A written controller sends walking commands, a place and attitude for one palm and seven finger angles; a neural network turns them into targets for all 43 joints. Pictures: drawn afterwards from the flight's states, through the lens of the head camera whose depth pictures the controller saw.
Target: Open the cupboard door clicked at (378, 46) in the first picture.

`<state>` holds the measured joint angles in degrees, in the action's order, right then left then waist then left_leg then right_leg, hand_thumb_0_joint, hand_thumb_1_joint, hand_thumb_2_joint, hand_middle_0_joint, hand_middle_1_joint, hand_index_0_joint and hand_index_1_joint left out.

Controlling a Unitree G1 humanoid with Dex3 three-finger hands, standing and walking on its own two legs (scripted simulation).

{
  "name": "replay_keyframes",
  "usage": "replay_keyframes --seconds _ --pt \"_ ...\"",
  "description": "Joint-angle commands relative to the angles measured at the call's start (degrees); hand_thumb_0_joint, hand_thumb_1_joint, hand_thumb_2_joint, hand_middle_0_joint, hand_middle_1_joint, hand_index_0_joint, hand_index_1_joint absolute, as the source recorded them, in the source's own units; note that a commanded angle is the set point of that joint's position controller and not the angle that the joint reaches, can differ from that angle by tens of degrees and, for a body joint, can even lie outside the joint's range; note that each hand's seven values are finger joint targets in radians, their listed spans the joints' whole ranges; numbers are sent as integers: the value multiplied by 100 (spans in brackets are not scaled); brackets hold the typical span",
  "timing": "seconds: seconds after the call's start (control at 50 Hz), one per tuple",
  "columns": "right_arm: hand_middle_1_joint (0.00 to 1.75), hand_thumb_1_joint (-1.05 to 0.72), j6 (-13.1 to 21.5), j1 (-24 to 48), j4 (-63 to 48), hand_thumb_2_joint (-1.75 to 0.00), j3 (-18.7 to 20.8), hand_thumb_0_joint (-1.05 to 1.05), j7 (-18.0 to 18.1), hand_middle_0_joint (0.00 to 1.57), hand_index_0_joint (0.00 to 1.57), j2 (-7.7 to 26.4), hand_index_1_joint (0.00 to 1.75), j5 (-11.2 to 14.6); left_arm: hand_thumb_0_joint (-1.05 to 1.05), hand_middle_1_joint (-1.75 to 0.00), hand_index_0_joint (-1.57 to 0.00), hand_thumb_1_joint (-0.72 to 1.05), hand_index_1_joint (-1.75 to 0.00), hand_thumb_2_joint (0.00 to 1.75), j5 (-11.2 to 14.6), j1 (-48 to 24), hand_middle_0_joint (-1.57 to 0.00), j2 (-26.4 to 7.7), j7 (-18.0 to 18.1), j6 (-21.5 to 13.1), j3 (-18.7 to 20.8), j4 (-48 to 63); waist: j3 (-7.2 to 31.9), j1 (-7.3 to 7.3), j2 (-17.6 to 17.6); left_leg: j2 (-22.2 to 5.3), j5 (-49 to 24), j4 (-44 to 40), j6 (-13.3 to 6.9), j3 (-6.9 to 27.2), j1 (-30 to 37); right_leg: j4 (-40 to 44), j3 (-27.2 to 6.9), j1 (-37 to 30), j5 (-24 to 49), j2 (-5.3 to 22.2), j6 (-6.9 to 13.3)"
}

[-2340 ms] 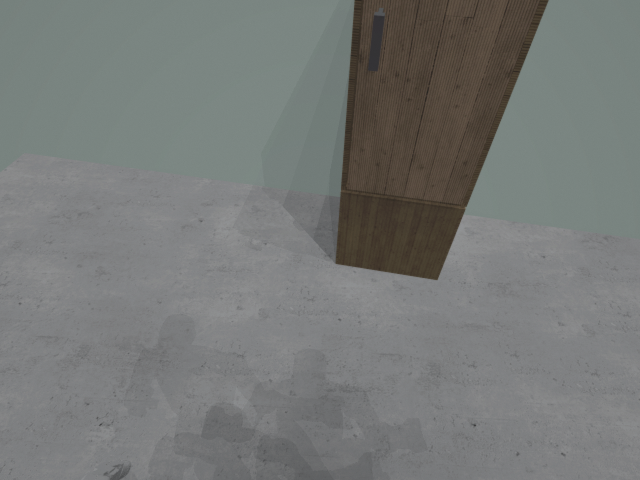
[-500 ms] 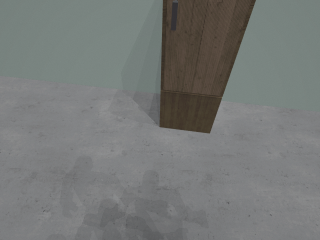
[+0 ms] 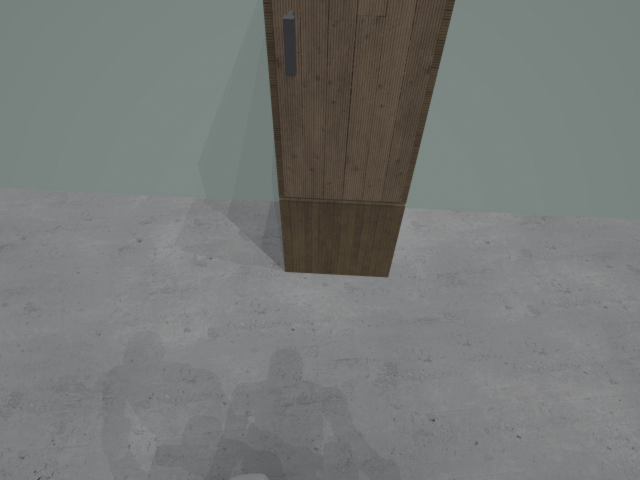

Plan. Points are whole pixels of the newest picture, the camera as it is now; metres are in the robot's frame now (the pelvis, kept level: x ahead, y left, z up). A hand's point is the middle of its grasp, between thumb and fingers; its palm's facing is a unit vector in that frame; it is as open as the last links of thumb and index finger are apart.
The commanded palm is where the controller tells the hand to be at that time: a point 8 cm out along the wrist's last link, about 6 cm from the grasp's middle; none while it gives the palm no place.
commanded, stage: take the last steps up to it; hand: left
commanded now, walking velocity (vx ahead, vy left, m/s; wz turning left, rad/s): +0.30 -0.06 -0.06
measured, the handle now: (291, 43) +0.95 +0.15 +0.14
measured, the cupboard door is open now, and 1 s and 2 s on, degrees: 0 0 0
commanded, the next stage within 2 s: come to a stop and stand still in 0.80 s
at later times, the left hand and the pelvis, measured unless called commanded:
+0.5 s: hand (185, 432) +0.22 +0.23 -0.18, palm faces +0.00 -0.99 -0.12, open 7.4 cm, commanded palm none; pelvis +0.19 +0.06 +0.01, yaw -4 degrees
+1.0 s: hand (269, 295) +0.48 +0.14 -0.17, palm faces +0.00 -0.98 -0.19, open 7.1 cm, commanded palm none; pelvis +0.38 -0.03 +0.00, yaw -2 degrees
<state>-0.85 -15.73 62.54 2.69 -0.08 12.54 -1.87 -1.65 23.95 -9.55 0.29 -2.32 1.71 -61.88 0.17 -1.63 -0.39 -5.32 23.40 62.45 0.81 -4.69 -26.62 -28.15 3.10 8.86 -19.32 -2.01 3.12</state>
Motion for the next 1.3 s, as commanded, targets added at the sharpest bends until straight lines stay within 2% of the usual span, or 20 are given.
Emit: replay_keyframes --seconds 0.0,0.14,0.2,0.22,0.24,0.26,0.32,0.4,0.68,0.74,0.8,0.82,0.84,0.86,0.88,0.94,0.98,1.14,1.22,1.28 --pt "30 -90 212 517 -637 -90 59 0 -52 20 20 88 30 43 0 -30 -20 90 -30 90 7 358 -20 -749 87 -156 119 54 -632 146 466 -139 -605 -370 89 14 -927 1625 -1498 -79 1373 1448 804" --pt "30 -90 346 1025 -817 -90 32 0 -92 20 20 -61 30 105 0 -30 -20 90 -30 90 -18 617 -20 -658 134 -155 118 -257 -634 -4 720 -19 -698 -2067 -73 -214 -281 1304 -1134 -438 2323 1440 639" --pt "30 -90 440 -285 -357 -90 88 0 29 20 20 108 30 69 0 -30 -20 90 -30 90 54 415 -20 -644 129 -159 147 -268 -56 599 360 296 -1416 -3225 -212 -365 1806 -295 -619 -7 3416 997 341" --pt "30 -90 474 -1044 -136 -90 195 0 99 20 20 542 30 21 0 -30 -20 90 -30 90 101 558 -20 -464 94 -161 132 -228 496 838 -410 -424 -1522 -3490 -471 572 3180 -1568 -391 852 2534 645 110" --pt "30 -90 481 -1635 -15 -90 337 0 131 20 20 1188 30 -6 0 -30 -20 90 -30 90 130 774 -20 -130 35 -139 73 -122 903 838 -1947 -2100 -1685 -4192 -1061 2764 3999 -3455 132 2139 -903 -15 -176" --pt "30 -90 392 -1539 -40 -90 299 0 162 20 20 1175 30 54 0 -30 -20 90 -30 90 75 496 -20 -351 59 -97 109 36 706 793 -1387 -2439 -903 -4814 -1354 3349 3416 -4304 -357 2350 -1368 104 -93" --pt "30 -90 464 -462 -238 -90 92 0 180 20 20 295 30 57 0 -30 -20 90 -30 90 -25 -187 -20 -222 -37 0 169 45 -767 359 -247 -1756 -422 -5279 -944 2114 1460 -4524 -489 2520 -23 754 -195" --pt "30 -90 604 -508 -215 -90 65 0 193 20 20 -50 30 65 0 -30 -20 90 -30 90 -64 88 -20 79 -74 167 182 -26 -498 88 -399 -1170 -1678 -5197 -702 646 1284 -3994 -315 2193 676 837 -397" --pt "30 -90 534 -1740 299 -90 43 0 247 20 20 122 30 8 0 -30 -20 90 -30 90 11 -2099 -20 -81 -187 165 124 646 -988 576 -707 -1143 -3769 -4900 -814 164 2718 -1488 271 2890 1032 802 -376" --pt "30 -90 492 -1704 362 -90 77 0 251 20 20 197 30 -9 0 -30 -20 90 -30 90 33 -2035 -20 -160 -165 96 134 644 -797 516 -720 -1226 -4471 -4456 -820 114 2772 -787 423 2124 625 573 -161" --pt "30 -90 481 -1480 360 -90 96 0 228 20 20 254 30 89 0 -30 -20 90 -30 90 0 -364 -20 -459 -99 -61 252 115 240 -241 -250 -872 -4637 -2585 -491 -195 2127 51 511 -440 1448 331 45" --pt "30 -90 485 -1616 293 -90 69 0 163 20 20 18 30 155 0 -30 -20 90 -30 90 -38 354 -20 -952 -21 -141 368 -77 969 -482 716 -367 -2688 -1070 -253 -498 893 107 -749 -1933 2143 1515 406" --pt "30 -90 449 -1849 139 -90 7 0 168 20 20 -229 30 188 0 -30 -20 90 -30 90 53 727 -20 -1343 31 -148 432 -151 1507 -346 1583 443 1023 645 -97 -319 -48 489 -2425 -2557 3304 2699 1017" --pt "30 -90 395 -1502 120 -90 24 0 199 20 20 -137 30 191 0 -30 -20 90 -30 90 117 468 -20 -1282 72 -105 411 -107 1159 -377 917 273 1108 1272 -247 284 -207 815 -2265 -1916 2999 2697 1215" --pt "30 -90 375 -1271 135 -90 37 0 165 20 20 -318 30 179 0 -30 -20 90 -30 90 106 -53 -20 -1069 83 -94 365 -41 694 -224 964 48 686 1444 -234 319 -344 982 -1953 -1251 2524 2482 1080" --pt "30 -90 208 -1172 225 -90 -43 0 218 20 20 -576 30 129 0 -30 -20 90 -30 90 87 -975 -20 -323 180 -120 111 209 -200 304 -165 -184 19 481 -61 505 357 1050 -660 630 4433 2073 679" --pt "30 -90 6 -1386 248 -90 -61 0 230 20 20 -712 30 153 0 -30 -20 90 -30 90 23 -1188 -20 -345 237 -78 119 358 -136 490 122 -86 38 -335 61 369 712 860 -95 1019 5049 1958 583" --pt "30 -90 -240 -83 -512 -90 153 0 133 20 20 -99 30 104 0 -30 -20 90 -30 90 3 -1132 -20 -848 286 213 335 650 -35 168 921 185 85 -604 223 473 203 606 -457 564 4734 2253 925" --pt "30 -90 -158 192 -732 -90 145 0 105 20 20 -5 30 128 0 -30 -20 90 -30 90 -39 -1249 -20 -1001 238 275 368 804 103 172 1068 281 -62 -1626 154 359 607 368 -429 429 4090 2035 768" --pt "30 -90 -23 -191 -639 -90 129 0 105 20 20 138 30 103 0 -30 -20 90 -30 90 35 -1145 -20 -918 213 342 343 788 434 370 382 157 -1955 -3611 90 250 1879 -492 -138 682 2529 1501 187"
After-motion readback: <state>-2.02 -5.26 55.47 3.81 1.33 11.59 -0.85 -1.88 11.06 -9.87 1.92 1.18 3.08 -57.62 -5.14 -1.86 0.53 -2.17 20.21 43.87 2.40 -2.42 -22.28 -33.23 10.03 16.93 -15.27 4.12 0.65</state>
